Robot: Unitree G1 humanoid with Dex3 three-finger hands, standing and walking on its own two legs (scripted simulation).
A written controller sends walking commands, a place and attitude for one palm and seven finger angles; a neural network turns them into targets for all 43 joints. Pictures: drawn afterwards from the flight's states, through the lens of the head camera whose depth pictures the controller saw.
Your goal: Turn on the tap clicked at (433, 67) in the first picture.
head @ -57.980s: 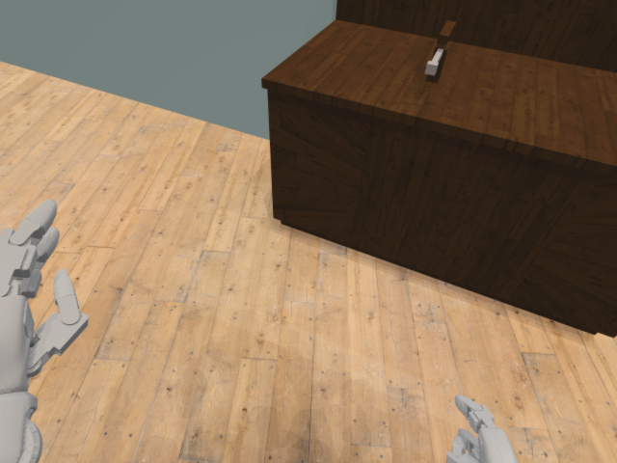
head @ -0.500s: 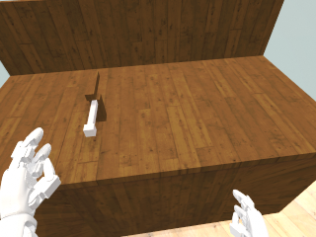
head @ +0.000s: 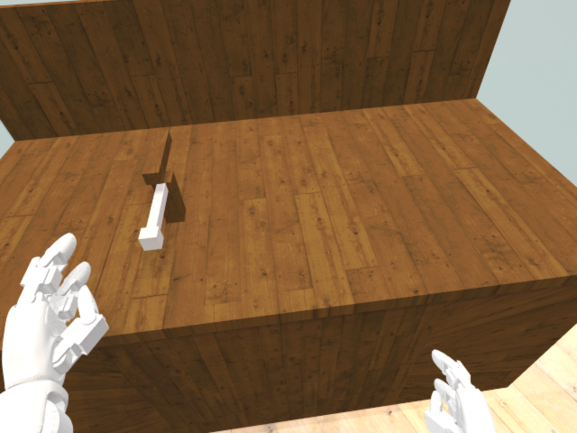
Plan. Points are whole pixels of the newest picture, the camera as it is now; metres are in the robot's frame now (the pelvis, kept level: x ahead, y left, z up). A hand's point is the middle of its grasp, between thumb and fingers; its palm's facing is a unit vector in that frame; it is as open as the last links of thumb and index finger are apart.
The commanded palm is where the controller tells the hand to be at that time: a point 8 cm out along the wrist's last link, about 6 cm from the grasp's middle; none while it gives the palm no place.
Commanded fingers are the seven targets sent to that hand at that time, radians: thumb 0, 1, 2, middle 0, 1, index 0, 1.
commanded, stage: reach beside the lever's end, fingers flat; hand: left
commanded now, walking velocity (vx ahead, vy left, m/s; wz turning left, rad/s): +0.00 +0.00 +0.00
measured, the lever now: (151, 238) +0.37 +0.28 +0.07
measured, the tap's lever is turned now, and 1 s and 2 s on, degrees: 0 0 0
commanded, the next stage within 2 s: push the lever round in 1.92 s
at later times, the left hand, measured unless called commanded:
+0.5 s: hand (112, 290) +0.24 +0.26 +0.12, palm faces +0.44 -0.89 -0.11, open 7.5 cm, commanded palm +0.20 +0.30 +0.11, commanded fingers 0.00 0.90 0.90 -0.18 -0.25 -0.18 -0.25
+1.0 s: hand (121, 275) +0.28 +0.27 +0.10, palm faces +0.44 -0.89 -0.09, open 7.7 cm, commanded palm +0.24 +0.31 +0.09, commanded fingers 0.00 0.90 0.90 -0.16 -0.19 -0.16 -0.19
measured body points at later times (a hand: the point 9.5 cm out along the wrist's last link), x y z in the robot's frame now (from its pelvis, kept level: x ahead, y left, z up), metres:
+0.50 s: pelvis +0.00 +0.00 +0.00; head +0.00 -0.02 +0.45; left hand +0.21 +0.30 +0.12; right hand +0.19 -0.23 -0.08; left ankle +0.05 +0.13 -0.72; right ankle -0.01 -0.06 -0.72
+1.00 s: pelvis +0.00 +0.03 +0.00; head +0.01 +0.01 +0.45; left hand +0.25 +0.32 +0.10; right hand +0.18 -0.21 -0.08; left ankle +0.05 +0.13 -0.72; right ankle -0.01 -0.06 -0.72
